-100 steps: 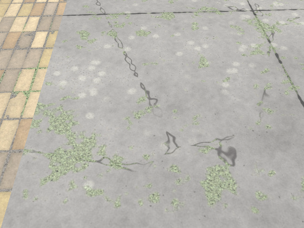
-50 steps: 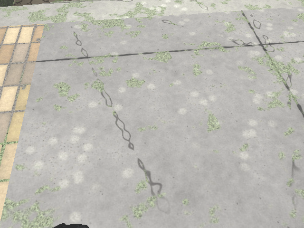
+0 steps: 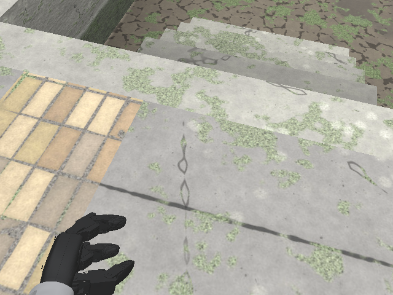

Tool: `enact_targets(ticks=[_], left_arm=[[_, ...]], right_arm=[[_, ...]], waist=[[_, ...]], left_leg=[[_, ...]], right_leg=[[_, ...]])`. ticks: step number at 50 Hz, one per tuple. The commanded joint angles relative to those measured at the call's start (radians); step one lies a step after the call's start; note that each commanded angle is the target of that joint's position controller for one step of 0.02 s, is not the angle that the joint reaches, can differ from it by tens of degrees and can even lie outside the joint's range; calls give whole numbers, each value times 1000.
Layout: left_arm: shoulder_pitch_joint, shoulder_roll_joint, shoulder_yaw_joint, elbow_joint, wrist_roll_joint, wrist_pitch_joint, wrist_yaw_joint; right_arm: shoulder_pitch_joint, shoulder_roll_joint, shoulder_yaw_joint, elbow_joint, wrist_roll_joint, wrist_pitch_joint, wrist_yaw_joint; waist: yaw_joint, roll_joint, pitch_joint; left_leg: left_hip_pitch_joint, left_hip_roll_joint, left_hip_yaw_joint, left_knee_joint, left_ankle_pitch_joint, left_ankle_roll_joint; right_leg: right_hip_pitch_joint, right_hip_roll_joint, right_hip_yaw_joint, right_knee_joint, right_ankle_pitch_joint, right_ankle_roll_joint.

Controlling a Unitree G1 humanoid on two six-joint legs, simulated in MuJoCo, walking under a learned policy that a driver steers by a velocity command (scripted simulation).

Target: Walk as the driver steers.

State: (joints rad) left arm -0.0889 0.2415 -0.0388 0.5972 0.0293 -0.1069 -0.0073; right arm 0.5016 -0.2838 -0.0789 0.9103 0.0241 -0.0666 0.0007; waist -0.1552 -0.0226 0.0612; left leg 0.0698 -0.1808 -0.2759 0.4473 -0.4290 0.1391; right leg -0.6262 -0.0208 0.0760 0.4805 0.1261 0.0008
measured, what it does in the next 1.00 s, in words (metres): walks ahead, turning right: right foot, then left foot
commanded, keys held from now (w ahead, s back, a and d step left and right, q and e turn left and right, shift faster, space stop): q+shift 0.04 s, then e+shift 0.90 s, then shift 0.06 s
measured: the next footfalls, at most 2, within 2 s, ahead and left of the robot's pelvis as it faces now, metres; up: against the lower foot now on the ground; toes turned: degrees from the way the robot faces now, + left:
right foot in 0.02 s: +0.25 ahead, -0.15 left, +0.00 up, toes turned +7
left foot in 0.38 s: +0.32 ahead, +0.10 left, +0.00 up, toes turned -5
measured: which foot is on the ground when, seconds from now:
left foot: down 0.00-0.02, up 0.04-0.36, down 0.38-0.78, up 0.80-1.00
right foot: up 0.00-0.00, down 0.02-0.38, up 0.40-0.76, down 0.78-1.00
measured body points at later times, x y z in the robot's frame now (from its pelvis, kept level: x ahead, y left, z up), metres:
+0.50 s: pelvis +0.21 +0.00 +0.01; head +0.23 +0.02 +0.46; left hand +0.30 +0.29 -0.11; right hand +0.41 -0.25 -0.06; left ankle +0.28 +0.11 -0.72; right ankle +0.20 -0.14 -0.65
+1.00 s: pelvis +0.22 -0.06 +0.02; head +0.25 -0.11 +0.46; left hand +0.51 +0.11 -0.05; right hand +0.22 -0.40 -0.09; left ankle +0.32 +0.08 -0.64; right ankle +0.20 -0.15 -0.72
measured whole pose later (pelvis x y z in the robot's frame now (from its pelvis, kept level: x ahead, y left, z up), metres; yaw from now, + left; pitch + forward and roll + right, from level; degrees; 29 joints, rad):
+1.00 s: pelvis +0.22 -0.06 +0.02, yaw -32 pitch +4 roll +3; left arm 0.21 0.32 0.08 0.57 -0.01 0.03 0.03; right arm 0.09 -0.32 -0.10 0.71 -0.01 -0.01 -0.04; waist 0.00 0.01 0.03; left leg -0.61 -0.02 -0.06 1.06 -0.33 -0.06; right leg -0.37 0.05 0.10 0.50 -0.20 -0.05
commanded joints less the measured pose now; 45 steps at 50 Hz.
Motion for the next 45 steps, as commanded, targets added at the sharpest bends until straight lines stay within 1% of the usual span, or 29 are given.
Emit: enact_targets(ticks=[1,2,3,4,5,6,7,9,11,13,15,18,19,20,21,22,23,25,28,32,35,38,39,40,41,42,43,44,45], left_arm=[[419,224,104,16,-51,-40,40],[546,240,95,50,-13,-37,42],[541,222,89,33,40,-28,23],[418,226,112,15,15,-13,21],[340,138,99,-1,1,-1,23],[297,103,80,8,-11,5,24],[290,110,73,34,-24,3,17],[260,123,79,72,-29,-8,4],[227,164,101,77,-31,3,0],[250,218,124,85,-39,26,11],[257,234,135,77,-56,43,19],[264,204,134,60,-69,63,29],[288,153,123,59,-62,64,27],[376,72,103,52,-42,64,17],[474,114,111,39,-53,63,15],[447,188,132,44,-62,79,23],[438,217,147,55,-66,101,36],[476,207,158,73,-50,144,55],[428,149,149,27,-49,156,54],[328,93,123,-34,-45,149,14],[321,126,135,-48,-49,157,-12],[369,137,155,-38,-50,171,-16],[421,175,175,-20,-42,170,-3],[465,339,218,-35,-33,163,19],[432,380,213,-77,-1,135,13],[432,334,205,-75,5,112,-1],[391,311,197,-71,-11,100,3],[330,270,186,-80,-39,105,13],[274,243,174,-96,-52,114,23]], right_arm=[[-150,-79,0,-109,18,3,-18],[-135,24,32,-166,-45,11,-22],[86,-38,26,-180,-4,2,-16],[85,-102,21,-180,25,15,-15],[-23,-124,18,-183,24,35,-21],[-93,-111,17,-188,6,48,-27],[-134,-90,19,-200,-10,55,-28],[-154,-25,40,-238,-28,48,-22],[-202,6,57,-255,-35,21,-24],[-244,-6,60,-261,-25,14,-21],[-288,-56,49,-277,-14,27,-19],[-314,-107,23,-298,-30,39,-24],[-285,-139,10,-302,-42,41,-32],[-250,-205,-3,-317,-60,51,-46],[-282,-200,-7,-329,-74,66,-39],[-336,-157,-1,-345,-64,66,-37],[-388,-108,10,-344,-52,61,-34],[-483,-80,18,-350,-45,55,-34],[-481,-75,11,-329,-51,47,-47],[-441,-120,-16,-294,-40,56,-59],[-430,-160,-39,-275,-25,56,-43],[-426,-145,-47,-254,6,51,-27],[-370,-109,-42,-229,2,53,-20],[-354,-65,-32,-258,-34,57,-12],[-465,-57,-24,-326,-56,52,-21],[-527,-101,-35,-330,-40,50,-28],[-524,-99,-36,-324,-26,48,-37],[-486,-107,-40,-300,-34,49,-48],[-464,-119,-45,-293,-42,50,-52]], waist=[[341,61,-370],[316,-125,-465],[213,-313,-647],[196,-297,-615],[215,-164,-460],[195,-22,-323],[172,31,-202],[110,6,-112],[108,-11,-144],[116,-76,-213],[109,-91,-219],[82,-87,-182],[76,-43,-173],[113,184,-249],[156,305,-333],[148,258,-264],[161,213,-191],[203,182,-135],[198,158,-124],[159,152,-173],[157,182,-181],[193,153,-177],[202,63,-162],[184,-288,-130],[202,-344,-186],[245,-202,-217],[210,-146,-185],[173,-85,-176],[148,-99,-173]], left_leg=[[-406,61,-67,570,495,-140],[-624,-15,30,870,-329,-149],[-687,16,-30,1095,-331,-176],[-766,100,25,1171,-208,-204],[-819,145,109,1139,-139,-217],[-804,159,151,1135,-97,-217],[-756,168,151,1078,-97,-209],[-678,225,165,827,-83,-177],[-524,194,237,506,37,-180],[-427,156,225,353,206,-192],[-380,143,196,249,286,-191],[-225,153,188,50,432,-153],[-142,245,146,-6,490,-106],[-6,525,-69,-2,744,0],[-52,685,-217,-55,699,129],[-118,618,-197,-119,470,145],[-181,542,-103,-143,317,103],[-299,478,48,-162,344,69],[-314,457,192,-164,441,70],[-241,499,274,-129,503,78],[-235,530,318,-100,514,55],[-261,521,384,28,417,-37],[-348,462,436,165,308,-103],[-662,323,532,526,-82,-213],[-862,199,325,750,-256,-237],[-883,200,228,831,-199,-207],[-887,205,197,812,-101,-179],[-877,222,182,773,-23,-174],[-835,221,177,736,28,-175]], right_leg=[[914,-89,73,-4,253,-51],[1126,-331,248,205,853,-75],[1199,-521,528,167,1015,-244],[1123,-510,602,75,597,-337],[960,-400,488,-2,348,-318],[767,-337,418,-65,259,-295],[571,-294,361,-123,286,-295],[380,-223,247,-171,343,-266],[279,-129,119,-173,485,-245],[304,-123,113,-152,459,-247],[307,-133,162,-133,281,-216],[210,-65,225,-54,-101,-115],[125,-8,202,52,-297,-64],[-1,94,83,343,-723,-3],[-58,78,23,547,-814,23],[-102,21,-2,673,-727,43],[-128,-4,-10,735,-654,57],[-84,-26,-26,836,-563,96],[-55,-51,-56,778,-465,114],[44,-87,-81,503,-428,88],[163,-60,-140,348,-441,45],[319,-10,-184,111,-338,-25],[428,6,-132,12,-222,-67],[601,-250,249,-61,236,-184],[603,-353,501,-101,258,-360],[607,-326,443,-129,139,-349],[584,-272,381,-126,65,-294],[558,-232,328,-113,17,-242],[508,-209,300,-108,11,-221]])
Keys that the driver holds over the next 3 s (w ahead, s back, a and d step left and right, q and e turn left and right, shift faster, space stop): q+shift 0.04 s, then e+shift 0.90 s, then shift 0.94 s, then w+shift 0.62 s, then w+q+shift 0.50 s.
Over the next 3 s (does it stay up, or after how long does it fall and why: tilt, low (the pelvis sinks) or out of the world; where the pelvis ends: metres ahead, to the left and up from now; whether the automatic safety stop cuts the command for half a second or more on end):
stays up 0.80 -0.46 -0.02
